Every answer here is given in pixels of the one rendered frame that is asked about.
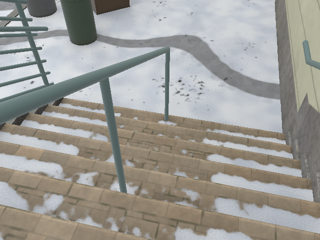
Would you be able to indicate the stairs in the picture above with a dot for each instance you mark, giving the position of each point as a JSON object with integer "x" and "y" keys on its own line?
{"x": 186, "y": 179}

